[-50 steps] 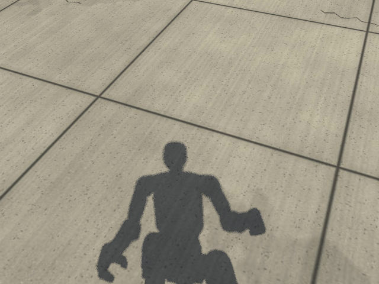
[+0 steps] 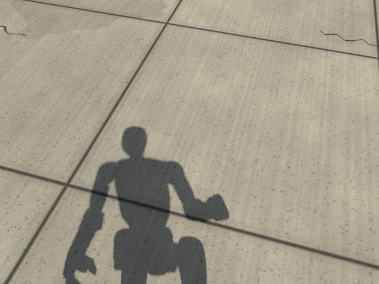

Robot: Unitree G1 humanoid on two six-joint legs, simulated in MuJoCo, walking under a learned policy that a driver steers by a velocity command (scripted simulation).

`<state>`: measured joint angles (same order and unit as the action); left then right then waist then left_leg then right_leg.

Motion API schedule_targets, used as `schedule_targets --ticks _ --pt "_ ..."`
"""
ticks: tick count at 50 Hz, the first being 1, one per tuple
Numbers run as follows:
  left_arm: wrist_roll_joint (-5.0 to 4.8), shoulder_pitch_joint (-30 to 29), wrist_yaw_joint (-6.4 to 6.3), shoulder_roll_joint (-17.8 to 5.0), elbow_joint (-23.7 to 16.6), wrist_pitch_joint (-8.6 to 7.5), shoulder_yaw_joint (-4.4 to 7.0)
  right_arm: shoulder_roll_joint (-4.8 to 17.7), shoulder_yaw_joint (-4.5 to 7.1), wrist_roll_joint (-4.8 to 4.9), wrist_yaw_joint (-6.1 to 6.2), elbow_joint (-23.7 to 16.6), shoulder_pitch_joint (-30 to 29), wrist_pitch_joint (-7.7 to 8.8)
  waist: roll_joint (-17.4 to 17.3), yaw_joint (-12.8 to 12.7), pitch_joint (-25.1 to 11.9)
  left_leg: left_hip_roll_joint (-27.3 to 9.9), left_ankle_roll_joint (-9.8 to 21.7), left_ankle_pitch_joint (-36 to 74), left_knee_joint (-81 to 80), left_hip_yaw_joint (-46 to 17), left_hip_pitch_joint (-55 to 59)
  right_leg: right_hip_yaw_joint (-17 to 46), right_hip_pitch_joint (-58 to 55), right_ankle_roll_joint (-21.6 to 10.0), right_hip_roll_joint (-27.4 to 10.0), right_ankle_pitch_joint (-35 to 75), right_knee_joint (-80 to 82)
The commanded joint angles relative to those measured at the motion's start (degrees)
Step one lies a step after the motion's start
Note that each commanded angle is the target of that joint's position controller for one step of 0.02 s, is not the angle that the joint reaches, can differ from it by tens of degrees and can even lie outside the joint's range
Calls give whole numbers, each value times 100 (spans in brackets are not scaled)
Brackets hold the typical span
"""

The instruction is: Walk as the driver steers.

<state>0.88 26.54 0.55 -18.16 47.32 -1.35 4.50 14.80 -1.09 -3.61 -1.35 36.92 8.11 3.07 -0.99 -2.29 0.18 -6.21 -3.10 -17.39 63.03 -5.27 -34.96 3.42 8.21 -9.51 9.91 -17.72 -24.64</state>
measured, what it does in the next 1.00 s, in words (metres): walks ahead, turning right: left foot, then right foot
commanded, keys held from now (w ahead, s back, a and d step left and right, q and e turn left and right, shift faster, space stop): w+e+shift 0.50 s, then e+shift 0.10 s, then q+shift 0.26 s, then s+q+shift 0.14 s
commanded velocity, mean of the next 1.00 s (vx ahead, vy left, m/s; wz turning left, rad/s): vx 0.67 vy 0.00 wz -0.56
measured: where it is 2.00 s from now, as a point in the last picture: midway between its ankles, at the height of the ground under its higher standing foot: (262, 248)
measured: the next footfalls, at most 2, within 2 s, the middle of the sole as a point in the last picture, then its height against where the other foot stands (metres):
left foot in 0.18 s outside the picture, level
right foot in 0.62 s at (252, 235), level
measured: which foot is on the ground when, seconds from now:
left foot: up 0.00-0.16, down 0.18-0.62, up 0.64-1.00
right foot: down 0.00-0.18, up 0.20-0.60, down 0.62-1.00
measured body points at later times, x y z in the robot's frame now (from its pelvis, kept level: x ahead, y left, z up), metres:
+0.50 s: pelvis +0.43 +0.01 -0.01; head +0.45 +0.00 +0.44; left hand +0.78 +0.09 -0.05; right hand +0.23 -0.21 -0.13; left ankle +0.33 +0.20 -0.73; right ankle +0.53 -0.14 -0.66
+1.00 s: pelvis +0.72 -0.14 +0.00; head +0.75 -0.17 +0.45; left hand +0.99 +0.01 -0.11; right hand +0.69 -0.44 -0.11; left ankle +0.93 -0.12 -0.69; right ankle +0.65 -0.15 -0.73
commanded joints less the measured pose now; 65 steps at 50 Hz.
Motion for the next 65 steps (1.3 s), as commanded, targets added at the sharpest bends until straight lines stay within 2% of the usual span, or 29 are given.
schedule_targets --ticks 1,6,8,9,10,11,13,17,24,26,28,30,31,32,33,34,35,37,40,44,48,52,53,54,55,56,58,59,65 --pt "2 -610 5 -952 -575 -245 229 529 40 111 -78 -622 -801 -43 274 88 764 132 -218 661 -1784 594 418 1524 1427 -824 -964 19 1712" --pt "-70 -397 57 -1185 -473 -285 337 844 149 238 15 -621 -704 88 591 -109 166 515 -11 1573 -3181 558 1609 1815 398 -280 -1248 2236 960" --pt "-27 -734 57 -1400 -512 -304 367 1265 373 231 145 -188 877 150 286 798 -720 724 131 735 -3220 641 3347 1552 405 12 -980 3573 -989" --pt "-2 -1084 70 -1178 -619 -371 290 1633 542 149 272 70 2192 170 -5 1515 -1393 126 259 -133 -3028 158 4816 1291 1291 157 -646 3065 -2756" --pt "-112 -1213 40 -184 -1008 -438 34 2260 702 -81 356 192 3024 178 -1799 1597 -1990 -1598 460 -3094 -4103 -2357 5913 755 2822 239 -25 -748 -4838" --pt "-219 -802 52 -126 -1206 -403 -102 2247 715 -58 310 79 2030 133 -2646 762 -2029 -2140 866 -3835 -5274 -4821 5535 565 3644 191 -233 -892 -5686" --pt "37 -1355 92 -617 -971 -208 -42 1156 529 28 258 -79 1101 67 -628 701 -701 -1663 875 -2719 -4864 -2758 4222 185 3797 222 -1044 53 -5564" --pt "135 -2002 391 -189 -1267 71 -162 586 380 139 184 574 1604 207 -617 503 128 -1143 597 -44 -5035 -475 3377 100 3904 394 -1518 325 -5220" --pt "103 -3252 576 -163 -1849 150 -350 812 442 161 153 898 1453 425 -112 250 956 -675 471 2154 -5876 1867 2868 -896 3464 252 -1397 1593 -2960" --pt "116 -3323 595 -70 -1804 95 -391 1018 475 171 195 993 1662 386 -70 219 923 -603 407 4949 -5401 2254 3164 -1448 2678 24 -978 1580 -2174" --pt "171 -2380 500 -206 -1483 17 -321 1406 573 241 276 951 1720 266 -271 -285 210 -707 359 7388 -3781 2226 3520 -1620 1489 -68 -418 1378 -1794" --pt "161 -194 283 -625 -735 -73 -46 1511 619 315 271 786 1378 147 -261 -1175 -921 -842 286 6569 -785 1993 2664 -1003 -1118 -376 -225 1957 -1111" --pt "50 -438 93 -863 -613 -11 113 1125 593 313 203 787 1469 132 659 -815 -795 220 99 445 1144 1949 1087 102 -2258 -364 -903 2564 -684" --pt "-136 -1129 43 -1864 -1336 -24 219 826 418 321 287 120 2087 412 1541 7 -1956 838 -191 -1726 3336 710 -753 3558 -4098 -1552 -2959 5331 -608" --pt "9 -1072 -3 -1459 -1475 25 218 1328 452 562 283 80 1561 541 272 -512 -3303 588 -125 -1228 3501 -376 -599 3923 -4031 -1853 -3372 4496 40" --pt "50 -1298 71 -1181 -1308 -78 150 1251 463 718 317 172 1524 495 -431 -184 -2447 326 -101 -983 2911 -283 -511 3290 -2968 -1697 -3172 4457 230" --pt "-134 -1607 112 -773 -1200 -210 61 1128 470 655 408 288 1505 400 -837 117 -1600 -46 -118 -856 2287 -114 -452 2532 -1882 -1372 -2863 4250 292" --pt "-106 -2034 111 -353 -1095 -368 -101 1115 543 636 443 597 1672 158 -669 478 -662 -282 -131 -724 1703 -104 349 1480 68 -1045 -2535 4524 523" --pt "-10 -1962 82 -249 -691 -486 -109 595 498 554 395 618 1574 13 -51 547 -287 -177 -94 -168 502 -8 777 276 1039 -619 -2093 5127 862" --pt "30 -2348 -185 -237 -679 -338 -98 524 524 471 268 423 1037 63 387 452 -289 108 -77 1644 -1015 482 603 -910 678 -49 -1558 5038 877" --pt "-26 -2148 -412 -298 -590 -17 -84 503 525 449 24 196 750 52 502 189 -326 303 -75 2156 -2186 850 458 -1118 -134 110 -1785 4604 346" --pt "-105 -2480 -531 -285 -758 268 -54 861 693 383 -145 200 1665 58 649 680 -522 770 363 1478 -3000 1139 1333 -1184 -94 268 -1950 5316 -1352" --pt "-124 -2584 -521 -268 -835 279 -70 1098 790 316 -84 303 2353 114 271 1097 -729 796 677 2601 -3853 828 2273 -1234 342 562 -1606 4570 -2514" --pt "116 -2422 -439 109 -1012 290 -180 1632 884 242 41 210 2275 158 -1346 736 -704 -388 1242 6596 -3837 -969 3238 -1262 1830 948 -639 -590 -4201" --pt "57 -1714 -317 267 -946 284 -239 1785 820 -119 72 -210 1672 199 -1742 191 -1652 -1637 2620 7629 -3812 -3459 4075 24 3041 1296 250 -2394 -6128" --pt "-10 -1533 -228 -223 -726 289 -185 1586 827 -67 52 -451 1207 137 -972 367 -2279 -1599 2536 6902 -3876 -3287 4024 825 2917 1202 -118 -2013 -6533" --pt "-12 -2005 -266 -255 -682 450 -123 1174 741 316 145 -644 596 -151 423 243 -1381 -854 1783 4940 -3955 -2217 2837 702 2817 1189 -372 -1291 -6005" --pt "6 -2243 -309 -169 -784 529 -133 1089 702 447 236 -672 534 -274 359 229 -1029 -634 1594 4195 -4069 -2100 2338 683 2738 1246 -377 -1067 -5651" --pt "-231 -2098 -484 16 -620 591 -75 1105 756 354 513 -785 420 -589 -567 302 -1149 -103 1133 1929 -4433 -2103 2385 620 2364 1440 -118 -447 -4346"
Keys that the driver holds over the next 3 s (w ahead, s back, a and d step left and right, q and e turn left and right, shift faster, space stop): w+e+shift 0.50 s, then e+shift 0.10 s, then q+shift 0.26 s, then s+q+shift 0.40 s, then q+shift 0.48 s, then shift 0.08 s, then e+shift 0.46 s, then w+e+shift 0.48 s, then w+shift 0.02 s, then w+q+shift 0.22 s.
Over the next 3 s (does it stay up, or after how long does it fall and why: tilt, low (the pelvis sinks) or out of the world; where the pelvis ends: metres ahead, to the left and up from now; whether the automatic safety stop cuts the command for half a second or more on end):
stays up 1.00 -0.36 -0.01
